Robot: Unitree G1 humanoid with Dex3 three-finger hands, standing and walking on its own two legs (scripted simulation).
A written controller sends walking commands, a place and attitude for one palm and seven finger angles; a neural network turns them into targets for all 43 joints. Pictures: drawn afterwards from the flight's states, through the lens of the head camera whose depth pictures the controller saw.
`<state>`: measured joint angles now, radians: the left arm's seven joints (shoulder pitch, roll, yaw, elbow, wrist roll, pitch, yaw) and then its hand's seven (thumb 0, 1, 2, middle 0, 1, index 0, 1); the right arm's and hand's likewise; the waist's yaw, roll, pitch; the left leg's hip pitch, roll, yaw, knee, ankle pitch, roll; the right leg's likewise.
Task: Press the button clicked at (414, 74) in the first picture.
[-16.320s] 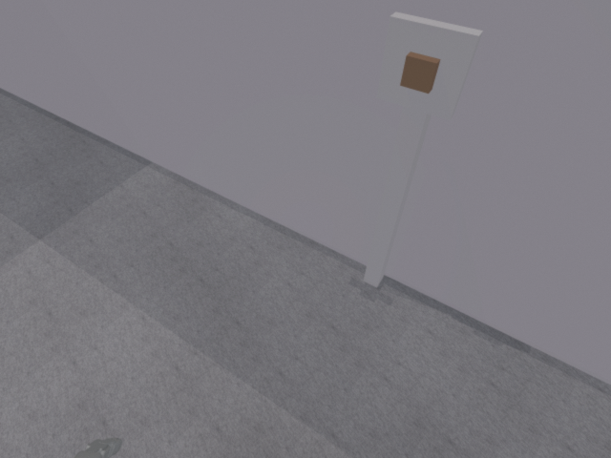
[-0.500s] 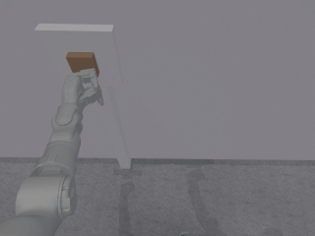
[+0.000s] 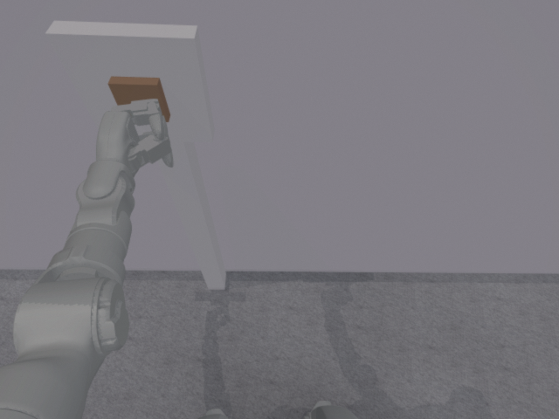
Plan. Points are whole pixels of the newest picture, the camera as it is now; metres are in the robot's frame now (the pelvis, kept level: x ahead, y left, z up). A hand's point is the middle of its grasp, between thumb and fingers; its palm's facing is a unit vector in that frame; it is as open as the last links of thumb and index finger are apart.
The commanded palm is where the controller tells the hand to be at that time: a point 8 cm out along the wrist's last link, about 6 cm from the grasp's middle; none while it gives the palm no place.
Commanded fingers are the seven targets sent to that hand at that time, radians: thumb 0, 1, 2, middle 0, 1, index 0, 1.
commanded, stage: press the button with the knuckle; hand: left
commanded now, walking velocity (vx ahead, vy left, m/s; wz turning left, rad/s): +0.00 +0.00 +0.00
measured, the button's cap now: (142, 97) +0.54 +0.17 +0.14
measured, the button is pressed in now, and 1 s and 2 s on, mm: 5 3 0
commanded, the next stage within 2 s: hold the button down briefly in 0.28 s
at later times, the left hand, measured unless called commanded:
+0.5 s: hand (163, 137) +0.49 +0.14 +0.11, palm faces -0.07 -1.00 -0.02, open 2.8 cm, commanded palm +0.51 +0.19 +0.11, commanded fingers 0.00 0.90 0.90 -1.30 -1.50 -1.30 -1.50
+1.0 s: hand (164, 142) +0.48 +0.14 +0.11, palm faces -0.05 -1.00 -0.01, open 2.8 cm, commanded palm +0.46 +0.19 +0.11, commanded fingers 0.00 0.90 0.90 -1.30 -1.50 -1.30 -1.50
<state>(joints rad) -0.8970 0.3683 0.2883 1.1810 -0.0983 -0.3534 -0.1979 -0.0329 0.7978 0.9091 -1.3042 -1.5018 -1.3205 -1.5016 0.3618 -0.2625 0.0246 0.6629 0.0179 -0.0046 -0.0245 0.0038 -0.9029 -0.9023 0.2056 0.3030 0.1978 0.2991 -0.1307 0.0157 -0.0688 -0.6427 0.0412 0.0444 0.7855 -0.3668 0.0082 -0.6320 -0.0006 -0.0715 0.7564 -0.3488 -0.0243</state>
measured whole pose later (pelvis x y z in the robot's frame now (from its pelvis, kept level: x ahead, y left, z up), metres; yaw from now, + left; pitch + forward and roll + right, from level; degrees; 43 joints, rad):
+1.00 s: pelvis -0.02 +0.01 -0.01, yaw +0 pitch +15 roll -2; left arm -0.97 0.39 0.29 1.23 -0.08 -0.37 -0.15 -0.03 0.75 0.93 -1.30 -1.50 -1.35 -1.50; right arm 0.43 -0.28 0.03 0.67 -0.01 -0.05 0.00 0.00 -0.90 -0.90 0.21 0.30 0.20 0.30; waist -0.16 0.02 -0.07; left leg -0.75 0.04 0.05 0.85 -0.36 0.03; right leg -0.73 -0.01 -0.06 0.80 -0.33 -0.01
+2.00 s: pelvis +0.01 -0.01 +0.01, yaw +0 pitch +5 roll +0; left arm -0.31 0.24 0.18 0.49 -0.21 -0.20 -0.22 0.02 0.90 0.90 -1.30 -1.50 -1.29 -1.50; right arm 0.28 -0.25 0.04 0.58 0.05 0.00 -0.03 0.01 -0.90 -0.90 0.20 0.30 0.20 0.30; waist -0.03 0.04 -0.07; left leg -0.40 0.03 0.05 0.67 -0.35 0.00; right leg -0.41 0.00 -0.06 0.68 -0.35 -0.03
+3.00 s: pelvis +0.03 +0.01 +0.04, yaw +1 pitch -5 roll -1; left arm 0.54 0.32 0.28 -0.45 -0.06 -0.08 0.10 0.02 0.89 0.89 -1.31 -1.50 -1.30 -1.50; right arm 0.20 -0.22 0.02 0.62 0.00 -0.07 -0.07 0.01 -0.90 -0.90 0.21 0.30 0.20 0.30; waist 0.07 0.07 0.01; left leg -0.07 0.01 0.05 0.42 -0.26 0.01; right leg -0.05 0.00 -0.06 0.38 -0.24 -0.01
